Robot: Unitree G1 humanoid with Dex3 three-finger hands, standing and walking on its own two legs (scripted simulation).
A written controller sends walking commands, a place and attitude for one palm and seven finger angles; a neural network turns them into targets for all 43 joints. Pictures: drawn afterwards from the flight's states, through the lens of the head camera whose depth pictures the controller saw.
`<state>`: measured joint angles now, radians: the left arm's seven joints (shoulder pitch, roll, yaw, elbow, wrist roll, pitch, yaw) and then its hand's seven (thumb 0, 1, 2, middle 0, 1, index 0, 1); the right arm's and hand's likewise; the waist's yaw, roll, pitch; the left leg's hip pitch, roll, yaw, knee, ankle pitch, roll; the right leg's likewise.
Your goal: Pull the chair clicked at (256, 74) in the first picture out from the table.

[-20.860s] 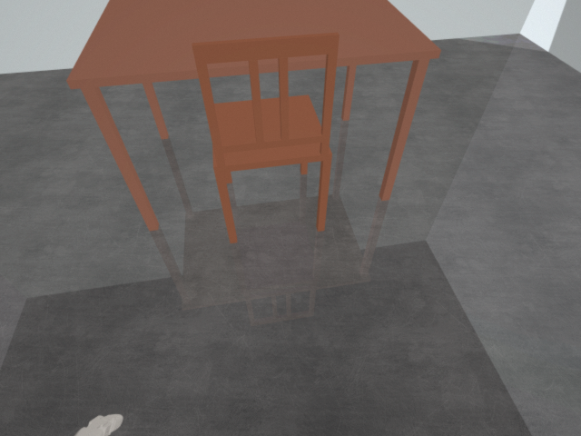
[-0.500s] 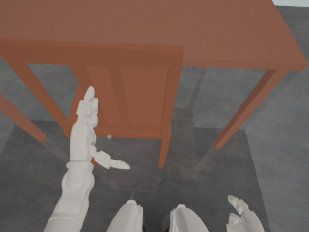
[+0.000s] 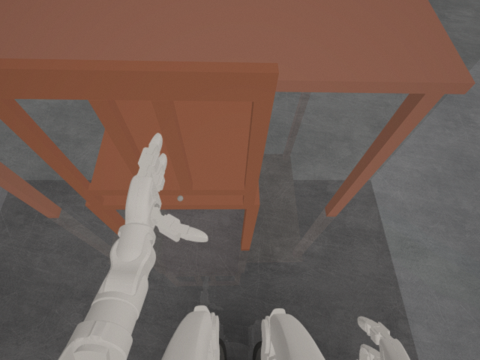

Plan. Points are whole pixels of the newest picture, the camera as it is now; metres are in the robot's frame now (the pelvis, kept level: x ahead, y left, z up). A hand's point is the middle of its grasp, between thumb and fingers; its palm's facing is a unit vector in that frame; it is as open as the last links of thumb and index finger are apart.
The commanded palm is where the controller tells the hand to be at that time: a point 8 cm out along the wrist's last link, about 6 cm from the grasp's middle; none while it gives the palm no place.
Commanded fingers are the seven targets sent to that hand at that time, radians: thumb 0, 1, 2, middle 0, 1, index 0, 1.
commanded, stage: push the fingers through the gap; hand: left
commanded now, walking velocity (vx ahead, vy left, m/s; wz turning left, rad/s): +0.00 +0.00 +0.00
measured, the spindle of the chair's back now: (129, 151) +0.47 +0.20 +0.00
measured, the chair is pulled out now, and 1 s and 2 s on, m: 0.00 0.00 0.00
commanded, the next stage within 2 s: hook a spindle and tug to test in 1.00 s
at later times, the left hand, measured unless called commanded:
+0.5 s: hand (178, 159) +0.44 +0.11 +0.03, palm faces +0.00 -1.00 -0.06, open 16.9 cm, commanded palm +0.42 +0.16 +0.02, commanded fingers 0.00 -0.50 0.30 -0.06 -0.08 -0.06 -0.08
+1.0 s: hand (179, 160) +0.45 +0.11 +0.01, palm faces +0.00 -1.00 -0.01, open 16.9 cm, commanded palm +0.42 +0.15 +0.02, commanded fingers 0.00 -0.50 0.30 -0.06 -0.08 -0.06 -0.08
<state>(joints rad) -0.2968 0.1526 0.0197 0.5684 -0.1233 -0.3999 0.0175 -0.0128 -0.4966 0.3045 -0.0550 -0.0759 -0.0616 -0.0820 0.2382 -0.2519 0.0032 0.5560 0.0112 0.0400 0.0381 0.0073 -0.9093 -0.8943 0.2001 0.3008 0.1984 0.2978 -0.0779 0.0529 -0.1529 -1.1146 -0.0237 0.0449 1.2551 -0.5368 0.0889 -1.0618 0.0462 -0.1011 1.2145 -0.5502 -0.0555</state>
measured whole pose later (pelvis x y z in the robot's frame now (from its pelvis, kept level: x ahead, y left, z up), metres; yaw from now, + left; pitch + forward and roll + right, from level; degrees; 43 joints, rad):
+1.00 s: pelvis +0.00 +0.00 -0.01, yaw -1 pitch +25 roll -4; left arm -0.60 0.20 0.16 0.89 -0.08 -0.54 0.04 -0.01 -0.50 0.30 -0.06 -0.08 -0.06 -0.08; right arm 0.29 -0.25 0.00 0.61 -0.02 0.06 0.07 0.00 -0.91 -0.89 0.20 0.30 0.20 0.30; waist -0.13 0.05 -0.17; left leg -1.19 -0.02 0.05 1.28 -0.53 0.10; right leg -1.13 0.05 -0.10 1.23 -0.54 -0.05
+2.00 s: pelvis +0.00 -0.01 -0.01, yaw +0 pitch +26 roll -3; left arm -0.60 0.19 0.14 0.89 -0.06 -0.53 0.06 0.01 0.67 0.81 -0.49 -1.44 -0.49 -1.44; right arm 0.28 -0.24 0.00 0.60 -0.01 0.08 0.06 0.00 -0.91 -0.89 0.20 0.30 0.20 0.30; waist -0.12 0.05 -0.17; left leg -1.18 -0.02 0.04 1.28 -0.54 0.08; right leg -1.13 0.06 -0.10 1.23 -0.55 -0.07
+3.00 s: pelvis +0.03 +0.01 +0.09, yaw -1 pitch +14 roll -2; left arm -0.46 0.16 -0.01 0.92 -0.07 -0.20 0.10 0.08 0.66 0.76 -0.34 -1.19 -0.49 -1.45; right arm 0.30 -0.24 0.03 0.57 0.07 0.19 -0.09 0.00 -0.91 -0.89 0.20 0.30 0.20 0.30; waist -0.09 0.02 -0.06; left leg -0.63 -0.04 0.06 0.74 -0.35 0.10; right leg -0.60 0.05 -0.04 0.70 -0.34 0.00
